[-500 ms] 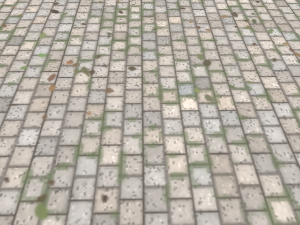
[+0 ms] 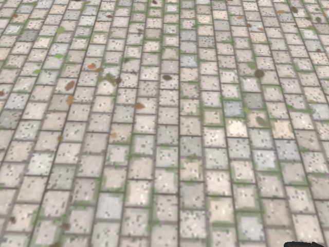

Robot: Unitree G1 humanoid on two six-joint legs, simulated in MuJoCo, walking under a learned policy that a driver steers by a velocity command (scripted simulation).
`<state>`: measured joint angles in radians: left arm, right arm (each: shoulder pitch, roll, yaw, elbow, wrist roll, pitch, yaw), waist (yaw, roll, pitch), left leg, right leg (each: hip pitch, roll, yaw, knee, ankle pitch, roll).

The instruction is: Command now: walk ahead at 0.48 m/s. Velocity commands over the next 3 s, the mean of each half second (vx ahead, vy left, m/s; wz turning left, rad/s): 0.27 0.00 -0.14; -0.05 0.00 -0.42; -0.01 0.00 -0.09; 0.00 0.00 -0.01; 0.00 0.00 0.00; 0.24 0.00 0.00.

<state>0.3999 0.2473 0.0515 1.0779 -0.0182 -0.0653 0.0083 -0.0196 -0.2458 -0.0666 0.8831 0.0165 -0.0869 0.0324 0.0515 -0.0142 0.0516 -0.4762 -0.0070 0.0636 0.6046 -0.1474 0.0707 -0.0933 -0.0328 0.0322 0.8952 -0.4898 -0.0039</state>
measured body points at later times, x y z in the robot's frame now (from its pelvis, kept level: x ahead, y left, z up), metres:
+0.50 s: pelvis +0.22 -0.01 +0.00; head +0.26 -0.03 +0.45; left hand +0.40 +0.24 -0.10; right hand +0.27 -0.29 -0.14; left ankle +0.11 +0.10 -0.66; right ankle +0.34 -0.11 -0.72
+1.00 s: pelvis +0.23 +0.04 +0.03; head +0.26 +0.07 +0.47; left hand +0.45 +0.27 -0.10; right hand +0.16 -0.25 -0.08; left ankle +0.26 +0.14 -0.72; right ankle +0.21 -0.11 -0.64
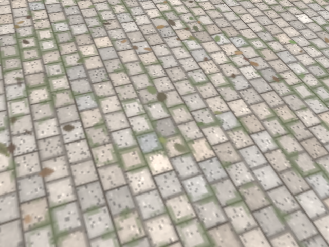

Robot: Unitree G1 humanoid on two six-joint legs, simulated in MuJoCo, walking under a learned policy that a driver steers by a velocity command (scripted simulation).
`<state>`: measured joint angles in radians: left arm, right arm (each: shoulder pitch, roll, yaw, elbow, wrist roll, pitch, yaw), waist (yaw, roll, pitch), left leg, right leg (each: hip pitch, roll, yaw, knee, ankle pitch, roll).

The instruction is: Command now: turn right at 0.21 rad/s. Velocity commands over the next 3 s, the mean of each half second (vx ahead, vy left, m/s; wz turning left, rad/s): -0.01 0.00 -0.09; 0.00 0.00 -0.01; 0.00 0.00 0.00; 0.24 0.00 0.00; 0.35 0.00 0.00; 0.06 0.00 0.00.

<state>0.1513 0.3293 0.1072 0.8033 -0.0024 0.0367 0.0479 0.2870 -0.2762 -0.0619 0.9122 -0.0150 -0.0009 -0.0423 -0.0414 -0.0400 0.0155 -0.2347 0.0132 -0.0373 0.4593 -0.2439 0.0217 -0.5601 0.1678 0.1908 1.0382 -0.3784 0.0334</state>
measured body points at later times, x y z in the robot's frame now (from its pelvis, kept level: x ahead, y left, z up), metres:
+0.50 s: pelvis -0.02 -0.02 -0.01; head -0.01 -0.02 +0.44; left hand +0.07 +0.24 -0.14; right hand +0.06 -0.29 -0.14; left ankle +0.00 +0.11 -0.74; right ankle -0.04 -0.15 -0.74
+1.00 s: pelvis -0.02 -0.02 -0.01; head -0.01 -0.02 +0.44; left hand +0.02 +0.23 -0.16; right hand +0.02 -0.28 -0.16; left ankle +0.00 +0.11 -0.74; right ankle -0.04 -0.15 -0.74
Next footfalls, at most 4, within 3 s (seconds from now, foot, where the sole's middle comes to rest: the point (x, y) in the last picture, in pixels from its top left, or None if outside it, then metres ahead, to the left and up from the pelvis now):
0.20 right None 0.00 -0.15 -0.78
2.22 left None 0.40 0.09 -0.78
2.64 right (187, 246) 0.50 -0.14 -0.78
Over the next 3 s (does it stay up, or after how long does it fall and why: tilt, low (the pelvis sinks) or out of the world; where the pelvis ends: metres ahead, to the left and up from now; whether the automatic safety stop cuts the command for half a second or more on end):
stays up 0.43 -0.03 -0.01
